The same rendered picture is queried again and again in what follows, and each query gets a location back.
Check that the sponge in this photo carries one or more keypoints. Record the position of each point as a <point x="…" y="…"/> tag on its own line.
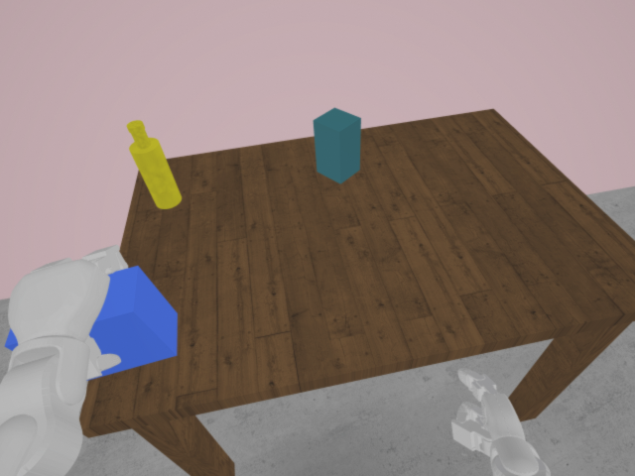
<point x="136" y="322"/>

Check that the robot right forearm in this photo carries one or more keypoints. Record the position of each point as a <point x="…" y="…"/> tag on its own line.
<point x="513" y="456"/>

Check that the robot left hand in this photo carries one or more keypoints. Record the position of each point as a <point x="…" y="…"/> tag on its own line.
<point x="64" y="298"/>

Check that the table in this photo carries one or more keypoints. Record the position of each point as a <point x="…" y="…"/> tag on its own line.
<point x="457" y="237"/>

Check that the robot left forearm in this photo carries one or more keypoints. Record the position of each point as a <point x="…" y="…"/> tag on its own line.
<point x="40" y="399"/>

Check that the robot right hand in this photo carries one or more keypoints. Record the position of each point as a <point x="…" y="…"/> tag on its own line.
<point x="476" y="428"/>

